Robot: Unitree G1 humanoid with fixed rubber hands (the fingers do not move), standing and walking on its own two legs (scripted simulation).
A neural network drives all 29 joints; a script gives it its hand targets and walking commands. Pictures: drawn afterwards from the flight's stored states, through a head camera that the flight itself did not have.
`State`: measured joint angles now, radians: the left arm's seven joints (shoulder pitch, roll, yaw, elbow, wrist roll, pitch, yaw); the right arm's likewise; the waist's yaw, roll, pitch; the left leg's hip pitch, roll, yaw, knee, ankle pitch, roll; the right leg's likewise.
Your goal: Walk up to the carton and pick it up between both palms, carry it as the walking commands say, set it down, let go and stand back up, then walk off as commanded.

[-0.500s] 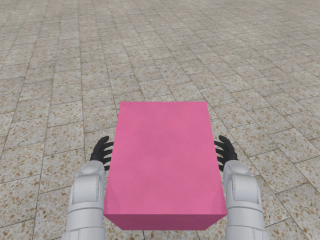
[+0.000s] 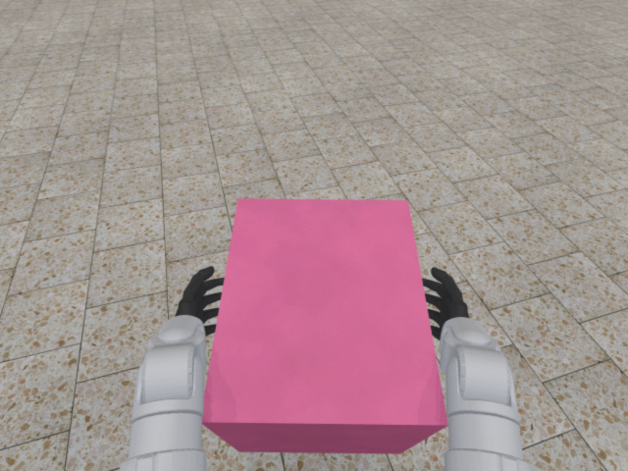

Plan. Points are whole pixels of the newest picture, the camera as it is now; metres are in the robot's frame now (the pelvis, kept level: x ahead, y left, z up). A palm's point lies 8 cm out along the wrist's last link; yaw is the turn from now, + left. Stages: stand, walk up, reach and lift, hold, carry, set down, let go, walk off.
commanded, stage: carry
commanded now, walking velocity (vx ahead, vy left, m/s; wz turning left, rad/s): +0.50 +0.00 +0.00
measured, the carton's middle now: (321, 329) +0.31 -0.01 -0.03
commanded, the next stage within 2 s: none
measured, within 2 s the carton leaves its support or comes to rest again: neither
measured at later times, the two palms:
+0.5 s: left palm (202, 236) +0.42 +0.17 +0.07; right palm (425, 233) +0.42 -0.16 +0.07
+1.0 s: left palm (247, 138) +0.71 +0.14 +0.06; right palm (407, 138) +0.72 -0.20 +0.05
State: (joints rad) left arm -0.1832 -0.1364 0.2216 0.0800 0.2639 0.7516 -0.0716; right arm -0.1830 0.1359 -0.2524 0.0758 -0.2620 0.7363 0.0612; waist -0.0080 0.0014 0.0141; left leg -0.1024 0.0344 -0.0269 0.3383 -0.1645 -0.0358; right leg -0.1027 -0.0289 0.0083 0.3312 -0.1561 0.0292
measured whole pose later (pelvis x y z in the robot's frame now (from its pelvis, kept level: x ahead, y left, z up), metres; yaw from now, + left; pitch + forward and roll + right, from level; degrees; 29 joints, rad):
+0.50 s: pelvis +0.16 +0.00 -0.02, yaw +0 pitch +6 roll +1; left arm -0.10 -0.13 0.15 -0.37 0.10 1.17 0.04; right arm -0.08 0.06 -0.15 -0.35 -0.06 1.13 -0.04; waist 0.01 -0.04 -0.15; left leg -0.38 0.02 0.18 0.60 -0.39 -0.01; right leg -0.11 -0.08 -0.09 0.44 -0.42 0.04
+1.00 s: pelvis +0.46 -0.04 -0.01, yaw +1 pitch +4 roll -1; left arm -0.09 -0.13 0.15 -0.37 0.11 1.17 0.02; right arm -0.07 0.09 -0.16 -0.37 -0.07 1.15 -0.04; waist 0.02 0.02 -0.06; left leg -0.41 0.11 0.05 1.18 -0.35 0.00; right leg -0.35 -0.03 -0.30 0.49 -0.22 -0.09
